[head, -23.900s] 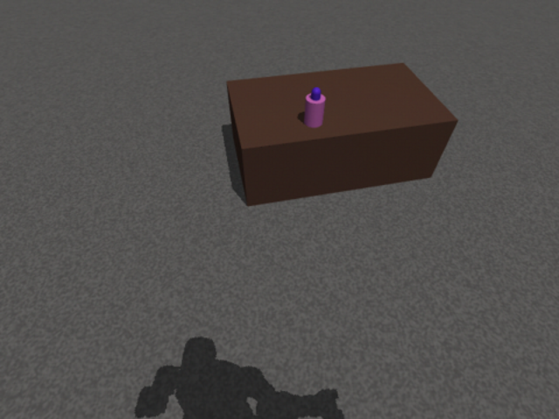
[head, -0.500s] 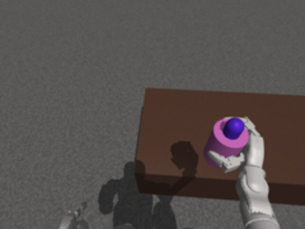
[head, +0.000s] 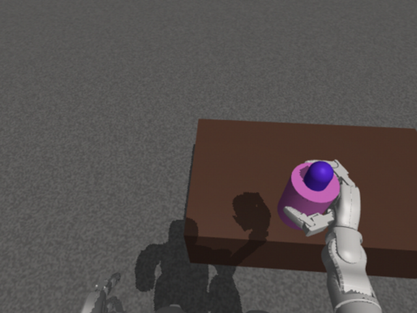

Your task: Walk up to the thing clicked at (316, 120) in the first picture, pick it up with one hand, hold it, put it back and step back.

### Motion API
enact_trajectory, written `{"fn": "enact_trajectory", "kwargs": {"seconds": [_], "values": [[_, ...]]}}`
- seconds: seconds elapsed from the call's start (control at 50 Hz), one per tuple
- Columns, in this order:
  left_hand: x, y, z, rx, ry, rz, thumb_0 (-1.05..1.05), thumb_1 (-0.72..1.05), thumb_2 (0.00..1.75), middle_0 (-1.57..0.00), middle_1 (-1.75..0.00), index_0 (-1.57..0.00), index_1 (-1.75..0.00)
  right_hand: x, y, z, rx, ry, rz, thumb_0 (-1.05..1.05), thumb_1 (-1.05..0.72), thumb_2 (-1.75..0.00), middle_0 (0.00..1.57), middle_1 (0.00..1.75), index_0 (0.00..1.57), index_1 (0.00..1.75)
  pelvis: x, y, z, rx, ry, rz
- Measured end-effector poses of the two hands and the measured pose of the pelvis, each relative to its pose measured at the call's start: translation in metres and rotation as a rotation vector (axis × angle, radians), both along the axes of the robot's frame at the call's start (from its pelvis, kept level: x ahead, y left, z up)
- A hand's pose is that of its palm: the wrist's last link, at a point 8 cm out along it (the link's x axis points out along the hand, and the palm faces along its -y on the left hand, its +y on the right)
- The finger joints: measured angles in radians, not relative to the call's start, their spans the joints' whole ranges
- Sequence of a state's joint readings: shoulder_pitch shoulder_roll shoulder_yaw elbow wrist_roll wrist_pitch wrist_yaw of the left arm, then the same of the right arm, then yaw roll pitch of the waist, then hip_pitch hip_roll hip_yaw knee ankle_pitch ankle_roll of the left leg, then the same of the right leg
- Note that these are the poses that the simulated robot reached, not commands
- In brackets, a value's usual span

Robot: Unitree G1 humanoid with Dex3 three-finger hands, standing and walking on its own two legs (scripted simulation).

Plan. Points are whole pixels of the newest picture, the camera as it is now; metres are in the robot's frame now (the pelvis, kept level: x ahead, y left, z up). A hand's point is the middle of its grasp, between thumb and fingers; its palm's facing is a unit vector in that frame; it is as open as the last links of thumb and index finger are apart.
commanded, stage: hold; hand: right
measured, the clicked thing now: (308, 191) +0.33 -0.17 +0.05
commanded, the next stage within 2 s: crouch in 0.04 s
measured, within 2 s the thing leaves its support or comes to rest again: neither
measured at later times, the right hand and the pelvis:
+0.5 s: hand (303, 198) +0.35 -0.18 -0.03, palm faces +0.27 +0.96 -0.02, open 11.4 cm; pelvis -0.01 +0.00 -0.03, yaw +0 degrees
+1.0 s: hand (293, 202) +0.41 -0.21 -0.16, palm faces +0.25 +0.97 -0.02, open 11.4 cm; pelvis -0.05 +0.00 -0.15, yaw +1 degrees
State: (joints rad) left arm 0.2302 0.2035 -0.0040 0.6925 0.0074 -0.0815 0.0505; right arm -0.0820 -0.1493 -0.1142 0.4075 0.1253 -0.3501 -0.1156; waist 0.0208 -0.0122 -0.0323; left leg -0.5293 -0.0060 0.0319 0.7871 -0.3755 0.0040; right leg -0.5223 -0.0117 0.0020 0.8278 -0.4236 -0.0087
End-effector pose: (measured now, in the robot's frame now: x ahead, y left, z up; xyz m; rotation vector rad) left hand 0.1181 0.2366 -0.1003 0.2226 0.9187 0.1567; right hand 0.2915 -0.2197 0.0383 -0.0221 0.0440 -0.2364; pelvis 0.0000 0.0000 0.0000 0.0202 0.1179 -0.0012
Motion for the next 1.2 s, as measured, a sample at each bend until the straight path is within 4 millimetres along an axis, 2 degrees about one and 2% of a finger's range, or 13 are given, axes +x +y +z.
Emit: {"fn": "enact_trajectory", "kwargs": {"seconds": [0.28, 0.36, 0.44, 0.56, 0.74, 0.84, 0.96, 1.2], "values": [[0.003, 0.004, -0.002, 0.002, 0.009, -0.001, 0.01, 0.9, 0.91, -0.2, -0.3, -0.2, -0.3, 0.005, 0.0, -0.006, 0.008, 0.005, -0.006, -0.02, 0.59, -1.14, 0.63, 1.0, 0.64, 1.02, 0.003, 0.002, -0.002, -0.002, 0.01, -0.001], [0.002, 0.006, -0.005, 0.011, 0.02, -0.007, 0.01, 0.9, 0.91, -0.2, -0.3, -0.19, -0.3, 0.009, -0.003, -0.017, 0.015, 0.019, -0.02, -0.02, 0.59, -1.14, 0.63, 1.0, 0.64, 1.02, 0.001, 0.003, -0.005, -0.003, 0.03, -0.003], [-0.001, 0.011, -0.014, 0.027, 0.04, -0.015, 0.01, 0.9, 0.91, -0.19, -0.3, -0.19, -0.3, 0.017, -0.007, -0.038, 0.021, 0.039, -0.03, -0.02, 0.59, -1.14, 0.63, 1.0, 0.64, 1.02, -0.004, 0.004, -0.014, -0.003, 0.071, -0.003], [-0.011, 0.021, -0.041, 0.06, 0.082, -0.025, 0.01, 0.9, 0.91, -0.19, -0.29, -0.19, -0.29, 0.036, -0.016, -0.086, 0.016, 0.05, -0.039, -0.02, 0.59, -1.14, 0.63, 1.0, 0.64, 1.02, -0.014, 0.004, -0.044, -0.004, 0.177, 0.004], [-0.043, 0.03, -0.102, 0.082, 0.197, -0.017, 0.01, 0.89, 0.92, -0.19, -0.29, -0.19, -0.3, 0.068, -0.035, -0.149, -0.004, 0.019, -0.027, -0.02, 0.58, -1.14, 0.62, 1.01, 0.63, 1.02, -0.025, 0.002, -0.102, 0.005, 0.323, 0.017], [-0.062, 0.027, -0.132, 0.061, 0.266, -0.013, 0.01, 0.88, 0.93, -0.19, -0.29, -0.18, -0.3, 0.076, -0.037, -0.17, 0.001, 0.01, -0.019, -0.02, 0.58, -1.14, 0.62, 1.0, 0.64, 1.02, -0.032, 0.0, -0.124, 0.012, 0.364, 0.016], [-0.079, 0.022, -0.159, 0.043, 0.306, -0.008, 0.01, 0.88, 0.93, -0.2, -0.29, -0.19, -0.3, 0.084, -0.035, -0.193, 0.012, 0.018, -0.015, -0.02, 0.58, -1.14, 0.63, 1.0, 0.64, 1.01, -0.042, 0.0, -0.145, 0.019, 0.395, 0.016], [-0.107, 0.036, -0.188, 0.081, 0.366, 0.03, 0.01, 0.89, 0.91, -0.2, -0.29, -0.19, -0.3, 0.105, -0.041, -0.221, 0.008, 0.018, -0.031, -0.02, 0.58, -1.14, 0.63, 1.0, 0.64, 1.01, -0.054, 0.003, -0.177, 0.026, 0.445, 0.018]]}}
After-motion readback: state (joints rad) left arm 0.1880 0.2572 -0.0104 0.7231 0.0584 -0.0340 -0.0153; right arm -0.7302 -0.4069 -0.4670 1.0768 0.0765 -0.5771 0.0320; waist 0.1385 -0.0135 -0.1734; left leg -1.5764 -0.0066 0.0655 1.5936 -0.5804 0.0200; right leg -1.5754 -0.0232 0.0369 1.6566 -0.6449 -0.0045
